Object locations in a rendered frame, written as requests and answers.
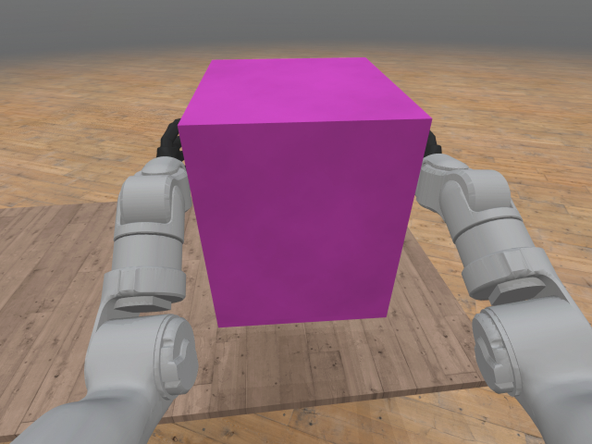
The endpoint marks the robot right upper arm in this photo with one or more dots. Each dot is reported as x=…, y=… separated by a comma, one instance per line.
x=539, y=351

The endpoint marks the table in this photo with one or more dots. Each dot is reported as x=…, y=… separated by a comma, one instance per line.
x=52, y=264

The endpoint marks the carton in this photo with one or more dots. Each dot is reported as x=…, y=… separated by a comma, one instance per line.
x=302, y=174

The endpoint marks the robot right hand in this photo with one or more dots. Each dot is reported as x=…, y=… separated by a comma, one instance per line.
x=431, y=145

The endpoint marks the left robot forearm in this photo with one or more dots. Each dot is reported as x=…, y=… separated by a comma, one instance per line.
x=146, y=271

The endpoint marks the robot left upper arm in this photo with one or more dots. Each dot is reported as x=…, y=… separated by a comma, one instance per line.
x=136, y=367

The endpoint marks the robot left hand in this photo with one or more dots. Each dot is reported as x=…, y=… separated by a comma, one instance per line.
x=170, y=142

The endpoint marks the right robot forearm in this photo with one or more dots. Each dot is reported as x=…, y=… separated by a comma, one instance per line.
x=501, y=262

